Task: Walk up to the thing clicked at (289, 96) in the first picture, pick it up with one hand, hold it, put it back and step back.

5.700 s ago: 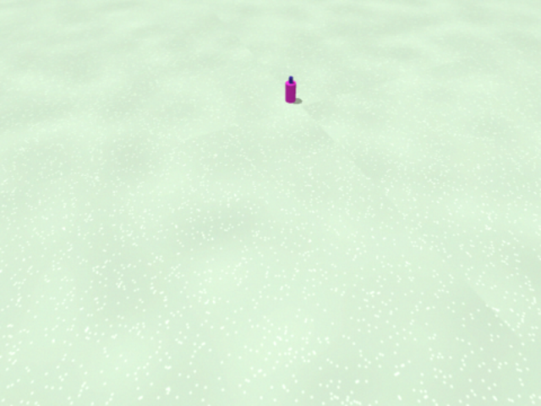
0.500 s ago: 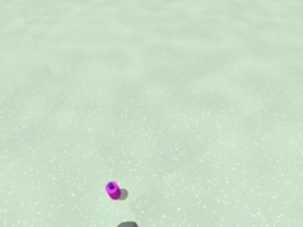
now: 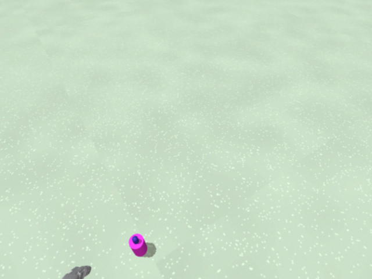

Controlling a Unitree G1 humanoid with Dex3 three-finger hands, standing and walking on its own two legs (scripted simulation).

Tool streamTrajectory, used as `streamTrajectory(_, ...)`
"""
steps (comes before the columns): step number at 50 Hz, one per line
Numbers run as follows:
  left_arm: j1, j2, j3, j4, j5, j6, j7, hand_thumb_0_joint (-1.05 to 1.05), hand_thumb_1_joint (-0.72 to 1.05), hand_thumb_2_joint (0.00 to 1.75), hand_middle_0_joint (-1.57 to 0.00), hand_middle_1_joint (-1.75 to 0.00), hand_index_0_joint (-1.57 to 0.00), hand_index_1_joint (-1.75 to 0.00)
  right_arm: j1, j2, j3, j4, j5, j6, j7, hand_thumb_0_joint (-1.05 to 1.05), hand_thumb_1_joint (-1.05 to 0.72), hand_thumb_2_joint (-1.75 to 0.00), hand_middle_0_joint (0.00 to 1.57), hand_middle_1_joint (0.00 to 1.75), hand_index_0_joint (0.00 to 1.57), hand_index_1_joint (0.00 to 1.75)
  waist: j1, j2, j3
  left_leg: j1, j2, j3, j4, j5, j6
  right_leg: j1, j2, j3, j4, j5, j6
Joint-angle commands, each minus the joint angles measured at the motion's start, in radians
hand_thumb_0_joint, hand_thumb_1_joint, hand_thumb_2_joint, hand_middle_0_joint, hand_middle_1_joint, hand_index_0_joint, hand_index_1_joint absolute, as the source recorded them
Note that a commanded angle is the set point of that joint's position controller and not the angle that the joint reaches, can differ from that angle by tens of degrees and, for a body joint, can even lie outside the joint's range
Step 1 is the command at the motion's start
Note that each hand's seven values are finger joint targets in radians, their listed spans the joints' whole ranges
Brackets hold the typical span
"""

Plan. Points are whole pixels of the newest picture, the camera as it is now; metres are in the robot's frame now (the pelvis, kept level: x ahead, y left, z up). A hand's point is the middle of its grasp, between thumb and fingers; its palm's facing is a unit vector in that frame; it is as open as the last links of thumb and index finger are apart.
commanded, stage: walk up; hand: left
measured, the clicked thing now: (137, 244) +0.38 +0.28 -0.68
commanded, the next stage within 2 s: stand in 0.92 s
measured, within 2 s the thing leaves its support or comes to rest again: neither
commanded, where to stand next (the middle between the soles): +0.04 -0.01 m, yaw +0 degrees
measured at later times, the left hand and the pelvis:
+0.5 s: hand out of the picture +0.07 +0.26 -0.15, palm faces +0.02 -0.94 -0.35, open 7.4 cm; pelvis +0.01 +0.00 +0.01, yaw +1 degrees
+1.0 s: hand out of the picture +0.09 +0.25 -0.15, palm faces +0.02 -0.94 -0.34, open 7.4 cm; pelvis +0.02 +0.00 +0.01, yaw +2 degrees
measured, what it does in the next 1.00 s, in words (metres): stands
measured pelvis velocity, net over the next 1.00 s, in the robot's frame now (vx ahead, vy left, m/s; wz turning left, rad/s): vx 0.02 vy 0.00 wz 0.03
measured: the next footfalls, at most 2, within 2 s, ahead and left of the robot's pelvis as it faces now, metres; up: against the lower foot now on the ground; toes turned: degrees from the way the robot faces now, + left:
none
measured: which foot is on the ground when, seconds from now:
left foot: down 0.00-1.00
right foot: down 0.00-1.00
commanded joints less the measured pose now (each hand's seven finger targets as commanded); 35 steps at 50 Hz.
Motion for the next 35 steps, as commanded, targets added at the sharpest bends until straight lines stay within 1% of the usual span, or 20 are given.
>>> streamTrajectory(1, -0.03, 0.213, 0.042, -0.023, -0.006, -0.013, 0.012, 0.0, 0.9, 0.9, -0.2, -0.3, -0.2, -0.3, -0.075, -0.229, -0.044, -0.049, 0.003, -0.024, -0.017, 0.0, -0.9, -0.9, 0.2, 0.3, 0.2, 0.3, 0.017, 0.079, -0.065, -0.005, 0.107, -0.117, -0.148, 0.161, 0.05, 0.059, -0.062, 0.058, -0.087, 0.125, -0.061)
streamTrajectory(4, -0.048, 0.211, 0.042, -0.01, 0.0, -0.013, 0.01, 0.0, 0.9, 0.9, -0.2, -0.3, -0.2, -0.3, -0.08, -0.229, -0.045, -0.039, 0.003, -0.024, -0.018, 0.0, -0.9, -0.9, 0.2, 0.3, 0.2, 0.3, 0.011, 0.072, -0.088, 0.019, 0.106, -0.109, -0.153, 0.187, 0.051, 0.084, -0.07, 0.053, -0.105, 0.154, -0.056)
streamTrajectory(8, -0.065, 0.21, 0.041, 0.009, 0.002, -0.012, 0.008, 0.0, 0.9, 0.9, -0.2, -0.3, -0.2, -0.3, -0.091, -0.226, -0.044, -0.031, 0.005, -0.02, -0.017, 0.0, -0.9, -0.9, 0.2, 0.3, 0.2, 0.3, 0.007, 0.052, -0.055, 0.013, 0.097, -0.107, -0.166, 0.134, 0.046, 0.074, -0.073, 0.058, -0.136, 0.124, -0.052)
streamTrajectory(10, -0.064, 0.212, 0.043, 0.019, 0.005, -0.013, 0.008, 0.0, 0.9, 0.9, -0.2, -0.3, -0.2, -0.3, -0.092, -0.224, -0.046, -0.027, 0.004, -0.018, -0.017, 0.0, -0.9, -0.9, 0.2, 0.3, 0.2, 0.3, 0.001, 0.021, -0.069, 0.044, 0.093, -0.097, -0.152, 0.146, 0.047, 0.061, -0.077, 0.064, -0.152, 0.115, -0.056)
streamTrajectory(12, -0.072, 0.212, 0.044, 0.022, 0.004, -0.015, 0.008, 0.0, 0.9, 0.9, -0.2, -0.3, -0.2, -0.3, -0.087, -0.22, -0.044, -0.021, 0.005, -0.018, -0.017, 0.0, -0.9, -0.9, 0.2, 0.3, 0.2, 0.3, -0.002, 0.014, -0.084, 0.065, 0.091, -0.092, -0.149, 0.178, 0.043, 0.069, -0.083, 0.064, -0.154, 0.144, -0.054)
streamTrajectory(13, -0.074, 0.209, 0.042, 0.021, 0.004, -0.015, 0.007, 0.0, 0.9, 0.9, -0.2, -0.3, -0.2, -0.3, -0.089, -0.224, -0.044, -0.02, 0.005, -0.018, -0.017, 0.0, -0.9, -0.9, 0.2, 0.3, 0.2, 0.3, -0.003, 0.02, -0.086, 0.071, 0.088, -0.09, -0.149, 0.174, 0.043, 0.066, -0.083, 0.063, -0.157, 0.146, -0.051)
streamTrajectory(18, -0.068, 0.213, 0.047, 0.031, 0.006, -0.015, 0.009, 0.0, 0.9, 0.9, -0.2, -0.3, -0.2, -0.3, -0.102, -0.221, -0.042, -0.02, 0.005, -0.011, -0.015, 0.0, -0.9, -0.9, 0.2, 0.3, 0.2, 0.3, 0.001, 0.0, -0.069, 0.075, 0.085, -0.089, -0.146, 0.176, 0.043, 0.056, -0.082, 0.06, -0.176, 0.129, -0.048)
streamTrajectory(19, -0.074, 0.213, 0.049, 0.031, 0.008, -0.014, 0.01, 0.0, 0.9, 0.9, -0.2, -0.3, -0.2, -0.3, -0.094, -0.219, -0.043, -0.015, 0.004, -0.011, -0.016, 0.0, -0.9, -0.9, 0.2, 0.3, 0.2, 0.3, -0.003, -0.008, -0.07, 0.072, 0.084, -0.088, -0.147, 0.171, 0.042, 0.063, -0.083, 0.06, -0.177, 0.129, -0.05)
streamTrajectory(21, -0.074, 0.21, 0.05, 0.033, 0.007, -0.013, 0.01, 0.0, 0.9, 0.9, -0.2, -0.3, -0.2, -0.3, -0.097, -0.222, -0.042, -0.014, 0.004, -0.01, -0.016, 0.0, -0.9, -0.9, 0.2, 0.3, 0.2, 0.3, -0.001, 0.01, -0.061, 0.062, 0.085, -0.094, -0.158, 0.164, 0.039, 0.066, -0.08, 0.054, -0.178, 0.117, -0.048)
streamTrajectory(24, -0.066, 0.208, 0.051, 0.034, 0.008, -0.01, 0.009, 0.0, 0.9, 0.9, -0.2, -0.3, -0.2, -0.3, -0.097, -0.22, -0.043, -0.012, 0.003, -0.01, -0.017, 0.0, -0.9, -0.9, 0.2, 0.3, 0.2, 0.3, -0.001, 0.014, -0.064, 0.063, 0.085, -0.096, -0.164, 0.162, 0.039, 0.074, -0.083, 0.049, -0.177, 0.12, -0.049)
streamTrajectory(28, -0.054, 0.205, 0.053, 0.037, 0.008, -0.01, 0.011, 0.0, 0.9, 0.9, -0.2, -0.3, -0.2, -0.3, -0.1, -0.217, -0.046, -0.01, 0.002, -0.011, -0.019, 0.0, -0.9, -0.9, 0.2, 0.3, 0.2, 0.3, 0.003, 0.016, -0.076, 0.079, 0.085, -0.094, -0.16, 0.211, 0.039, 0.082, -0.082, 0.042, -0.174, 0.157, -0.045)
streamTrajectory(30, -0.061, 0.205, 0.055, 0.033, 0.009, -0.008, 0.011, 0.0, 0.9, 0.9, -0.2, -0.3, -0.2, -0.3, -0.091, -0.215, -0.045, -0.006, 0.003, -0.01, -0.02, 0.0, -0.9, -0.9, 0.2, 0.3, 0.2, 0.3, 0.0, 0.014, -0.071, 0.066, 0.083, -0.094, -0.166, 0.2, 0.038, 0.095, -0.083, 0.042, -0.176, 0.151, -0.045)
streamTrajectory(31, -0.061, 0.204, 0.056, 0.035, 0.007, -0.008, 0.011, 0.0, 0.9, 0.9, -0.2, -0.3, -0.2, -0.3, -0.093, -0.21, -0.044, -0.005, 0.003, -0.01, -0.021, 0.0, -0.9, -0.9, 0.2, 0.3, 0.2, 0.3, 0.002, 0.019, -0.064, 0.064, 0.083, -0.098, -0.17, 0.207, 0.034, 0.088, -0.08, 0.041, -0.173, 0.141, -0.047)
streamTrajectory(34, -0.05, 0.201, 0.057, 0.033, 0.008, -0.007, 0.011, 0.0, 0.9, 0.9, -0.2, -0.3, -0.2, -0.3, -0.097, -0.211, -0.044, -0.009, 0.002, -0.011, -0.021, 0.0, -0.9, -0.9, 0.2, 0.3, 0.2, 0.3, 0.006, 0.033, -0.079, 0.067, 0.09, -0.1, -0.168, 0.222, 0.037, 0.104, -0.081, 0.033, -0.17, 0.149, -0.047)
streamTrajectory(35, -0.05, 0.201, 0.057, 0.031, 0.008, -0.006, 0.011, 0.0, 0.9, 0.9, -0.2, -0.3, -0.2, -0.3, -0.1, -0.212, -0.043, -0.009, 0.002, -0.011, -0.022, 0.0, -0.9, -0.9, 0.2, 0.3, 0.2, 0.3, 0.007, 0.034, -0.07, 0.061, 0.084, -0.099, -0.17, 0.207, 0.036, 0.096, -0.08, 0.037, -0.173, 0.147, -0.045)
